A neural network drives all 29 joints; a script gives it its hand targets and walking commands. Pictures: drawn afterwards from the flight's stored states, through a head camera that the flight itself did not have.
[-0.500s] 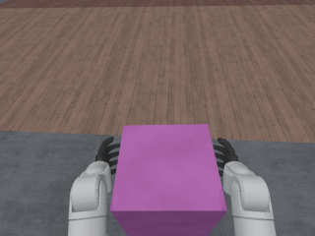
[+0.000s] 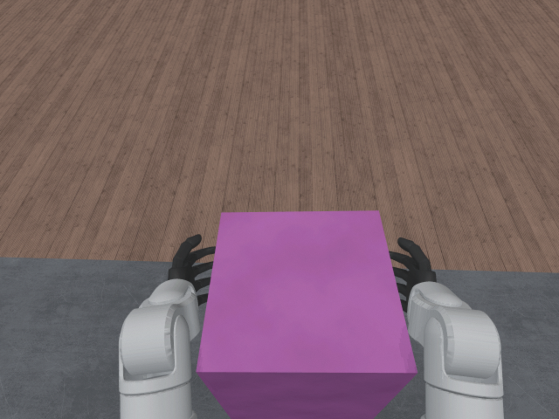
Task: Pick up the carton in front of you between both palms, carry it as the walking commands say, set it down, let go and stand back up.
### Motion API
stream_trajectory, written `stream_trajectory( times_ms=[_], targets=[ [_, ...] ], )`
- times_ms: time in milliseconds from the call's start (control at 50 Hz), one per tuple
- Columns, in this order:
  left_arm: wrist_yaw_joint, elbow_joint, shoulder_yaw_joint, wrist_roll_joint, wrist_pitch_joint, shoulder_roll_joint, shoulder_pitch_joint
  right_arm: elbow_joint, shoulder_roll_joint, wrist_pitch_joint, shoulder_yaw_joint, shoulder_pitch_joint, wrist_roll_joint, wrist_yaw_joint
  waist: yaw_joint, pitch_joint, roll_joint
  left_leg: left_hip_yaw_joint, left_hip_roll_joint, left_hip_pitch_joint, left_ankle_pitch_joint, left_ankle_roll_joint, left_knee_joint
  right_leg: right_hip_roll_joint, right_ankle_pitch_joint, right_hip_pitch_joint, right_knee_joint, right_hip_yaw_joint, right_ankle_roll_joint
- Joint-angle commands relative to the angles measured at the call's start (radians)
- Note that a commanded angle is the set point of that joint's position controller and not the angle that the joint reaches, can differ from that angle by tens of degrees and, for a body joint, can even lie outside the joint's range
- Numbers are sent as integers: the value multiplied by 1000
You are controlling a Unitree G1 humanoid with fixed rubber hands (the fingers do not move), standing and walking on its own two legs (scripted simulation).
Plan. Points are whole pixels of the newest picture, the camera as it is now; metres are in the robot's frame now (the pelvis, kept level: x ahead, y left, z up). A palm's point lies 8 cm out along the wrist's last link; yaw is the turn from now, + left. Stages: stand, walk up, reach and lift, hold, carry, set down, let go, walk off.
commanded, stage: carry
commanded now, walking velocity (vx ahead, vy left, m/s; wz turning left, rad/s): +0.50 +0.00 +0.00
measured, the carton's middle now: (300, 322) +0.27 -0.01 +0.01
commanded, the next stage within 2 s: none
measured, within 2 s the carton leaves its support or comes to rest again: neither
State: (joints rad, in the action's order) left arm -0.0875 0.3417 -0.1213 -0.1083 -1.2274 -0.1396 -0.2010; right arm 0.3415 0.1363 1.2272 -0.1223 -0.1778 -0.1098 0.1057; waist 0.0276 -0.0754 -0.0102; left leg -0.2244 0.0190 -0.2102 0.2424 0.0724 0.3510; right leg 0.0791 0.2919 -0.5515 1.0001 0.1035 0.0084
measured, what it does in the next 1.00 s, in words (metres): walks ahead: right foot, then left foot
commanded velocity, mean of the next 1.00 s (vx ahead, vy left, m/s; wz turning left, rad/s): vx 0.50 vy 0.00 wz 0.00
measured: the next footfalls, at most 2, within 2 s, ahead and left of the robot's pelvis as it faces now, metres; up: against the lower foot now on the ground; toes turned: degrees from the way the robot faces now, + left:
right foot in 0.24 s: +0.36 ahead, -0.10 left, +0.00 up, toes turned -9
left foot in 0.74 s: +0.69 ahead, +0.11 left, +0.00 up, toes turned +13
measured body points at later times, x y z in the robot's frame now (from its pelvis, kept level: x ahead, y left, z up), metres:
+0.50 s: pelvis +0.34 -0.04 +0.00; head +0.37 -0.04 +0.45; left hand +0.59 +0.14 +0.06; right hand +0.63 -0.16 +0.05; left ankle +0.34 +0.11 -0.68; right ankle +0.32 -0.10 -0.75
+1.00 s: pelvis +0.66 +0.04 +0.00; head +0.70 +0.06 +0.45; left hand +1.01 +0.19 +0.13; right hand +1.00 -0.11 +0.13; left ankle +0.65 +0.10 -0.75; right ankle +0.68 -0.10 -0.67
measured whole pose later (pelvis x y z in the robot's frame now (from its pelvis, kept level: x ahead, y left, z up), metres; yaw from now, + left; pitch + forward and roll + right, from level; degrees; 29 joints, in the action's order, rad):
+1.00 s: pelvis +0.66 +0.04 +0.00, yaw +1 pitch +5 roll -1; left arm -0.11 0.31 -0.20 -0.09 -1.32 -0.08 -0.55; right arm 0.31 0.08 1.31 -0.21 -0.53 -0.07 0.14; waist 0.03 0.00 0.01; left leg -0.21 0.02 -0.27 0.21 0.08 0.39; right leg 0.07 0.27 -0.63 1.06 0.06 0.04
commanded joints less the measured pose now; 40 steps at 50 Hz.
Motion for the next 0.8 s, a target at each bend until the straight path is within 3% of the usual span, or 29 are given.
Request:
stream_trajectory(
  times_ms=[0,80,140,160,200,220,240,260,280,300,320,340,380,520,640,680,700,720,740,760,780],
  targets=[
    [235,19,711,360,22,-941,-373,100,929,-11,739,-498,453,-286,-8,-241,-96,242,258,362,-374,61,-149,7,-90,-149,-149,9,-7],
    [224,19,713,335,28,-931,-331,75,896,-14,733,-443,444,-301,-2,-161,-124,137,209,347,-518,50,-136,-32,-189,-102,-367,87,-4],
    [231,34,727,351,24,-924,-343,64,888,-18,727,-418,429,-302,0,-115,-147,89,202,327,-605,34,-120,-58,-274,-7,-473,132,16],
    [235,37,731,359,23,-923,-347,66,887,-19,726,-416,425,-301,-5,-119,-158,70,204,326,-689,21,-85,-70,-292,54,-495,141,25],
    [243,31,732,370,26,-918,-334,75,883,-20,727,-416,421,-299,-28,-192,-160,-8,175,292,-800,-20,118,-133,-269,297,-556,200,33],
    [248,26,730,374,29,-917,-333,76,876,-22,729,-416,419,-299,-43,-254,-123,-30,145,195,-707,-42,287,-124,-211,491,-565,195,36],
    [252,22,730,373,28,-919,-323,78,871,-24,729,-429,414,-300,-65,-314,-8,-7,125,36,-397,-59,527,70,-40,654,-592,-61,56],
    [260,-11,722,365,41,-915,-329,97,880,-20,747,-436,417,-299,-54,-381,272,62,-10,-287,40,-92,812,333,108,864,-716,-563,221],
    [264,-8,728,383,46,-944,-313,90,880,-28,746,-442,415,-299,-52,-350,247,194,-16,-401,213,-68,947,344,-14,836,-796,-642,246],
    [266,14,741,396,54,-963,-337,84,911,-40,749,-451,418,-298,-51,-329,194,223,36,-445,186,-40,999,320,-161,806,-765,-508,230],
    [268,25,753,405,61,-984,-351,86,936,-51,750,-450,418,-296,-50,-328,84,233,72,-433,132,-27,959,293,-281,755,-741,-410,201],
    [269,43,763,415,69,-999,-366,84,956,-62,753,-441,417,-293,-44,-310,33,235,99,-414,90,-26,888,276,-336,692,-743,-330,170],
    [271,66,775,426,80,-1006,-363,75,980,-81,756,-402,405,-285,-39,-315,64,205,102,-362,36,-37,770,238,-314,635,-775,-220,130],
    [288,102,763,428,76,-916,-301,111,940,-97,771,-352,378,-255,-44,-195,142,84,73,-440,-106,-78,403,170,-418,655,-807,-35,124],
    [251,181,710,408,19,-785,-362,231,804,-22,753,-469,430,-243,-47,-97,163,13,45,-365,-213,-44,195,153,-541,664,-784,40,105],
    [235,193,692,399,-11,-730,-405,239,746,12,731,-508,440,-240,-38,-124,172,-7,17,-236,-204,-24,162,149,-670,658,-682,77,81],
    [228,199,686,400,-26,-699,-438,230,719,27,717,-522,441,-238,-23,-171,152,-48,-27,-84,-180,-20,126,122,-719,617,-548,126,60],
    [222,204,681,400,-43,-669,-474,213,686,42,699,-540,439,-236,-6,-243,96,-58,-47,118,-109,-18,125,78,-661,520,-358,155,36],
    [216,203,679,402,-59,-633,-524,197,658,56,681,-562,431,-234,13,-306,-46,215,139,279,39,10,58,32,-410,352,-107,148,8],
    [211,209,691,419,-77,-641,-584,170,634,61,666,-615,421,-233,12,-375,-311,674,370,471,94,166,-51,-96,23,44,172,69,-23],
    [209,192,673,424,-87,-643,-639,175,653,74,665,-650,447,-229,13,-355,-282,736,392,476,-37,186,-106,-97,192,-80,329,-45,1]
  ],
)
